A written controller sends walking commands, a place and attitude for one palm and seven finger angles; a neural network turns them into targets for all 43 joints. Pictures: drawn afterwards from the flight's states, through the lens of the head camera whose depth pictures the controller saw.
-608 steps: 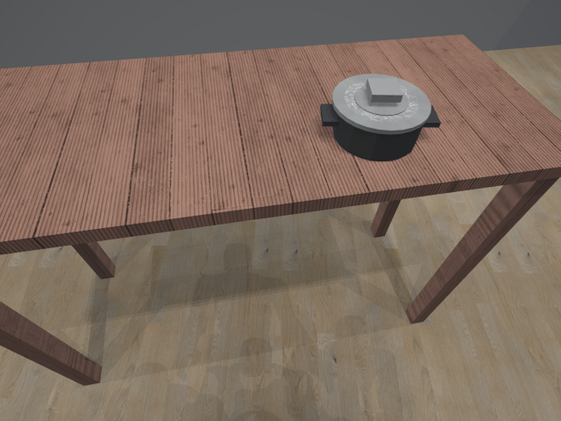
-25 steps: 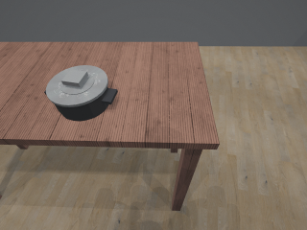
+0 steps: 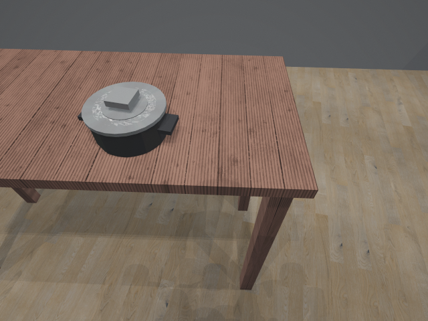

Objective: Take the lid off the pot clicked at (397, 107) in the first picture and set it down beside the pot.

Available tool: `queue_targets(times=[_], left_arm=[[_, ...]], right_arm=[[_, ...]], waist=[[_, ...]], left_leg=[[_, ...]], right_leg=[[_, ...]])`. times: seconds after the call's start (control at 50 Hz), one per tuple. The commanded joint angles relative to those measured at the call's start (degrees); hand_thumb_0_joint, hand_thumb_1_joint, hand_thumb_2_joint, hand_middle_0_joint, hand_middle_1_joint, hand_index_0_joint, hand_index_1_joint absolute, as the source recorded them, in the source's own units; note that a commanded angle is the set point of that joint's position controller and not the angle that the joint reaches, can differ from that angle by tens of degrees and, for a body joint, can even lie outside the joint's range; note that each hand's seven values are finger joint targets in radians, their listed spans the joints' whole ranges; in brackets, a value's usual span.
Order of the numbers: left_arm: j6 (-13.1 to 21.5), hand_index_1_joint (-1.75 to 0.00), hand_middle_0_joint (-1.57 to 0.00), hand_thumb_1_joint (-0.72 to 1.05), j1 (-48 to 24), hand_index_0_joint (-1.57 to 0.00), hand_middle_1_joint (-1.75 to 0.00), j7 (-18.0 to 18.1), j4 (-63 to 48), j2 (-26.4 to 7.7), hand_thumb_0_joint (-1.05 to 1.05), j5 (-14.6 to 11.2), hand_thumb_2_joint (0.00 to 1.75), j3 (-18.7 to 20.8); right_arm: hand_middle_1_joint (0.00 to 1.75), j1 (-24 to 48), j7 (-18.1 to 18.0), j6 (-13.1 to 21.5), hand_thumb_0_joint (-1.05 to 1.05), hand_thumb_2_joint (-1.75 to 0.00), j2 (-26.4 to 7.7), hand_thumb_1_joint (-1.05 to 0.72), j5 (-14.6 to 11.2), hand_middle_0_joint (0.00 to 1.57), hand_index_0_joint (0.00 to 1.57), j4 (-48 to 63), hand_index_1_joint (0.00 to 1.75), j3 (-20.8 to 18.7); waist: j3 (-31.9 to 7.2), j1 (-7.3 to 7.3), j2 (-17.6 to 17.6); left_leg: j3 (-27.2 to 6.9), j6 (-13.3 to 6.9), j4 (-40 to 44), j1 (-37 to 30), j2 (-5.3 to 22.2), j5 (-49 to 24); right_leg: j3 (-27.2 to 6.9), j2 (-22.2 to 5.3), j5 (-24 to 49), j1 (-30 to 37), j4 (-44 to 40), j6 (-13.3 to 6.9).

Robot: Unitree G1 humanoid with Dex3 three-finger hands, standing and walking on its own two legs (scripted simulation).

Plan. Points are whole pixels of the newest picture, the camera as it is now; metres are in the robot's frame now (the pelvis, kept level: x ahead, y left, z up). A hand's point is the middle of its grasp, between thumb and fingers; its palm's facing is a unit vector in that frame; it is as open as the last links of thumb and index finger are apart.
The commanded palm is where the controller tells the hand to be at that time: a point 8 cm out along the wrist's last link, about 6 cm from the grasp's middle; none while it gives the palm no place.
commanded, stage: look again from close up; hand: left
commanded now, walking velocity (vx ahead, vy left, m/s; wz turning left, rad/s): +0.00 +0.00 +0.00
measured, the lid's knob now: (122, 97) +0.48 +0.21 +0.16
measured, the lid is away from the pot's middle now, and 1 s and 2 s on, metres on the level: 0.00 0.00 0.00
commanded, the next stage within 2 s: shuffle to correct the standing spot in 1.32 s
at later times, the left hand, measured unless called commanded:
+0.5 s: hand out of the picture +0.02 +0.18 -0.17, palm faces +0.00 -0.97 -0.23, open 7.4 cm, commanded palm none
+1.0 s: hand out of the picture +0.07 +0.16 -0.17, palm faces +0.01 -0.97 -0.23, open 7.3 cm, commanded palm none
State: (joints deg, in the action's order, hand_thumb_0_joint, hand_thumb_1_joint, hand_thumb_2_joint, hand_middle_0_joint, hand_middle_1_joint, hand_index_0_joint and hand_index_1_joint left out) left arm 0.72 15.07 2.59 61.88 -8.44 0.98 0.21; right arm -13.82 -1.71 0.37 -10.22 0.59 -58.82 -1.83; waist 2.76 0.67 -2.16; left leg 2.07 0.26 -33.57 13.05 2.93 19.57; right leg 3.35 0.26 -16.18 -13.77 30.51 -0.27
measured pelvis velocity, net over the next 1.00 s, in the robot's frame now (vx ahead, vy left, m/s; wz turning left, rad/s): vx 0.03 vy -0.02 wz -0.01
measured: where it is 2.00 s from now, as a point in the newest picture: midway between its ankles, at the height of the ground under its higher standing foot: outside the picture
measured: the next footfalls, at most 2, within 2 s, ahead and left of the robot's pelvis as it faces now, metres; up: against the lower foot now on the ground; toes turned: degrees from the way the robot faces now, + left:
none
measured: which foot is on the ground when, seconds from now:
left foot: down 0.00-1.00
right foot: down 0.00-1.00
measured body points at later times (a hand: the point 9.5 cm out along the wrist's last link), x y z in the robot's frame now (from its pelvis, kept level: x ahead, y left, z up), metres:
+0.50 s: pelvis +0.01 +0.01 +0.00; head +0.04 -0.01 +0.45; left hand +0.02 +0.23 -0.15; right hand +0.01 -0.21 -0.16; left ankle -0.02 +0.11 -0.73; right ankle +0.00 -0.12 -0.73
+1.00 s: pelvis +0.03 -0.02 +0.00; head +0.06 -0.03 +0.45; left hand +0.07 +0.21 -0.15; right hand +0.05 -0.25 -0.16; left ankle -0.02 +0.11 -0.73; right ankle +0.00 -0.12 -0.73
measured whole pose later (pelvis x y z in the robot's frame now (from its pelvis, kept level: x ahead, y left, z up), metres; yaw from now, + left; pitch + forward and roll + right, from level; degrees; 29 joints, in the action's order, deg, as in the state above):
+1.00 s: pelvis +0.03 -0.02 +0.00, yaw -1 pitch +0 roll +1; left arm 0.1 12.8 2.1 60.1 -9.8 0.5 0.3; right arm -13.6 -2.1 0.6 -9.4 0.6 -62.1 -0.5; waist 3.1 0.1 -0.2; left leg 3.1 1.6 -28.2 8.5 2.1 19.9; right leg 2.5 -0.4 -19.5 -12.5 31.5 -1.3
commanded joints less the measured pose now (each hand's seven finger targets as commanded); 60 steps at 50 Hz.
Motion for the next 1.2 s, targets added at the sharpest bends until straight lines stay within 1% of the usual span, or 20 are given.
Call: queue_targets(times=[0.0,0.02,0.04,0.08,0.1,0.16,0.22,0.4,0.42,0.48,0.52,0.6,0.62,0.78,0.82,1.0,1.02,1.08,1.12,1.18], left_arm=[[-0.38,-0.3,-0.2,0.9,0.92,-0.2,-0.3,0.06,-4.36,-5.5,0.0,-0.14,0.9,0.96],[-0.9,-0.3,-0.2,0.9,0.9,-0.2,-0.3,-0.26,-4.36,-5.82,0.0,-0.04,0.9,1.06],[-0.96,-0.3,-0.2,0.9,1.57,-0.2,-0.3,-0.39,-4.18,-5.62,0.0,0.16,0.9,0.9],[-0.67,-0.3,-0.2,0.9,2.99,-0.2,-0.3,-0.58,-3.53,-5.35,0.0,0.1,0.9,0.6],[-0.54,-0.3,-0.2,0.9,3.5,-0.2,-0.3,-0.61,-3.3,-5.44,0.0,-0.03,0.9,0.44],[-0.71,-0.3,-0.2,0.9,3.35,-0.2,-0.3,-0.69,-3.46,-5.97,0.0,-0.12,0.9,0.66],[-0.48,-0.3,-0.2,0.9,3.57,-0.2,-0.3,-0.7,-3.4,-6.39,0.0,-0.28,0.9,0.77],[-0.09,-0.3,-0.2,0.9,3.36,-0.2,-0.3,-0.27,-2.73,-6.88,0.0,-0.55,0.9,0.98],[-0.1,-0.3,-0.2,0.9,3.09,-0.2,-0.3,-0.31,-2.81,-7.14,0.0,-0.58,0.9,1.16],[-0.12,-0.3,-0.2,0.9,2.51,-0.2,-0.3,-0.15,-2.76,-7.1,0.0,-0.5,0.9,1.28],[-0.01,-0.3,-0.2,0.9,2.49,-0.2,-0.3,-0.19,-2.89,-7.32,0.0,-0.57,0.9,1.4],[0.06,-0.3,-0.2,0.9,1.71,-0.2,-0.3,-0.14,-2.86,-7.55,0.0,-0.5,0.9,1.44],[0.06,-0.3,-0.2,0.9,1.74,-0.2,-0.3,-0.21,-3.08,-7.8,0.0,-0.54,0.9,1.58],[0.38,-0.3,-0.2,0.9,1.16,-0.2,-0.3,-0.18,-3.6,-8.33,0.0,-0.57,0.9,1.62],[0.4,-0.3,-0.2,0.9,1.19,-0.2,-0.3,-0.18,-3.85,-8.43,0.0,-0.65,0.9,1.76],[0.35,-0.3,-0.2,0.9,0.7,-0.2,-0.3,-0.24,-3.9,-8.53,0.0,-0.59,0.9,1.7],[0.28,-0.3,-0.2,0.9,0.88,-0.2,-0.3,-0.31,-4.06,-8.53,0.0,-0.67,0.9,1.76],[0.34,-0.3,-0.2,0.9,1.02,-0.2,-0.3,-0.28,-3.98,-8.44,0.0,-0.59,0.9,1.79],[0.42,-0.3,-0.2,0.9,1.56,-0.2,-0.3,-0.32,-4.02,-8.62,0.0,-0.74,0.9,1.78],[0.35,-0.3,-0.2,0.9,1.38,-0.2,-0.3,-0.25,-3.8,-8.32,0.0,-0.67,0.9,1.8]], right_arm=[[0.3,-4.73,0.42,0.84,0.0,-0.9,-5.85,-0.9,0.71,0.2,0.2,2.91,0.3,0.01],[0.3,-3.67,0.4,0.87,0.0,-0.9,-6.04,-0.9,0.72,0.2,0.2,3.6,0.3,0.11],[0.3,-3.13,0.26,0.85,0.0,-0.9,-6.18,-0.9,0.56,0.2,0.2,3.87,0.3,0.12],[0.3,-3.33,0.18,1.04,0.0,-0.9,-5.73,-0.9,0.31,0.2,0.2,3.91,0.3,0.41],[0.3,-3.64,0.21,1.1,0.0,-0.9,-5.67,-0.9,0.24,0.2,0.2,3.9,0.3,0.57],[0.3,-4.68,0.11,1.32,0.0,-0.9,-6.03,-0.9,0.23,0.2,0.2,3.19,0.3,0.54],[0.3,-5.45,0.04,1.59,0.0,-0.9,-5.3,-0.9,0.08,0.2,0.2,2.54,0.3,0.7],[0.3,-6.32,-0.33,1.69,0.0,-0.9,-4.24,-0.9,-0.02,0.2,0.2,0.14,0.3,0.92],[0.3,-6.66,-0.37,1.69,0.0,-0.9,-4.01,-0.9,0.02,0.2,0.2,-0.06,0.3,0.95],[0.3,-6.09,-0.43,1.49,0.0,-0.9,-3.88,-0.9,-0.02,0.2,0.2,-0.56,0.3,0.91],[0.3,-6.06,-0.45,1.46,0.0,-0.9,-3.47,-0.9,0.04,0.2,0.2,-0.77,0.3,0.91],[0.3,-5.33,-0.42,1.11,0.0,-0.9,-3.32,-0.9,0.04,0.2,0.2,-1.19,0.3,0.87],[0.3,-5.61,-0.42,1.16,0.0,-0.9,-3.22,-0.9,0.12,0.2,0.2,-1.18,0.3,0.78],[0.3,-4.65,-0.48,0.95,0.0,-0.9,-3.75,-0.9,0.07,0.2,0.2,-1.68,0.3,0.67],[0.3,-4.87,-0.53,1.04,0.0,-0.9,-3.65,-0.9,0.1,0.2,0.2,-1.72,0.3,0.61],[0.3,-4.2,-0.51,0.69,0.0,-0.9,-3.85,-0.9,0.02,0.2,0.2,-2.28,0.3,0.69],[0.3,-4.44,-0.52,0.81,0.0,-0.9,-3.74,-0.9,0.08,0.2,0.2,-2.12,0.3,0.71],[0.3,-4.23,-0.53,0.85,0.0,-0.9,-4.05,-0.9,-0.02,0.2,0.2,-2.46,0.3,0.72],[0.3,-4.59,-0.58,0.97,0.0,-0.9,-3.76,-0.9,-0.03,0.2,0.2,-2.38,0.3,0.76],[0.3,-4.67,-0.62,0.9,0.0,-0.9,-3.91,-0.9,-0.05,0.2,0.2,-2.67,0.3,0.7]], waist=[[1.38,-0.58,-5.58],[3.59,-0.83,-9.09],[5.65,-1.34,-7.3],[6.47,-1.76,-0.82],[6.02,-1.58,0.29],[4.37,-1.33,-0.87],[1.18,-1.3,0.78],[-1.15,-0.83,1.99],[-1.78,-0.84,2.87],[-0.56,-0.73,2.62],[-1.46,-0.79,3.26],[-0.05,-0.68,2.72],[-1.29,-0.8,4.1],[-1.99,-0.6,2.56],[-3.52,-0.78,3.07],[-1.1,-0.62,2.65],[-2.2,-0.72,2.98],[-1.92,-0.78,2.07],[-3.31,-0.96,3.14],[-2.17,-0.81,1.29]], left_leg=[[-8.92,-3.89,14.08,4.63,7.16,-2.02],[-10.5,-4.27,16.94,5.83,7.49,0.97],[-10.75,-4.63,17.15,7.56,7.33,1.34],[-8.88,-4.21,16.2,8.16,5.68,1.94],[-8.28,-3.93,15.84,7.19,4.75,2.33],[-8.6,-4.01,16.8,5.04,4.96,2.34],[-7.48,-4.01,15.33,2.17,4.5,-3.08],[-3.85,-2.88,9.83,-2.25,2.89,-15.87],[-3.82,-2.88,9.93,-2.77,3.11,-16.47],[-3.25,-2.45,9.04,-2.26,2.72,-16.25],[-3.15,-2.37,8.86,-3.02,2.76,-16.37],[-2.67,-1.82,8.48,-2.24,2.26,-14.43],[-2.75,-1.91,8.57,-3.06,2.59,-15.07],[-2.27,-1.14,7.59,-3.94,2.55,-17.39],[-2.32,-1.14,7.9,-5.09,3.03,-19.34],[-2.19,-0.79,8.42,-4.22,2.91,-16.95],[-2.3,-0.97,8.91,-5.14,3.29,-17.93],[-2.28,-0.9,8.36,-4.77,3.07,-19.0],[-2.36,-0.96,8.68,-5.43,3.33,-19.44],[-2.3,-0.88,8.52,-5.17,3.22,-19.75]], right_leg=[[-2.14,-2.57,-4.43,-1.62,-1.02,-1.5],[-1.45,-1.95,-5.32,-2.87,0.85,-1.25],[-1.41,-1.97,-4.63,-2.86,1.01,-1.17],[-2.92,-2.84,-1.91,-2.0,-1.29,-1.52],[-3.83,-3.37,-1.32,-2.09,-2.29,-1.68],[-3.3,-3.41,-1.11,-2.46,-1.25,-1.43],[-3.82,-4.05,1.54,-1.11,-1.85,-1.44],[-5.84,-5.97,10.87,0.18,-1.71,-1.83],[-5.62,-5.8,11.37,0.59,-1.49,-1.89],[-6.17,-6.24,12.64,0.38,-1.58,-2.07],[-6.37,-6.28,13.77,0.89,-1.81,-2.34],[-7.45,-6.91,14.78,0.62,-2.59,-2.73],[-6.84,-6.69,15.11,1.37,-2.52,-2.66],[-7.66,-7.47,21.12,2.68,-2.86,-3.22],[-7.05,-7.15,22.31,3.74,-2.58,-3.17],[-7.3,-7.21,20.55,3.09,-4.18,-3.18],[-6.8,-6.8,20.02,3.57,-4.03,-3.12],[-6.92,-7.02,20.8,3.81,-4.02,-3.03],[-6.61,-6.95,21.77,4.9,-4.05,-3.06],[-6.61,-7.05,21.38,4.17,-3.94,-3.15]])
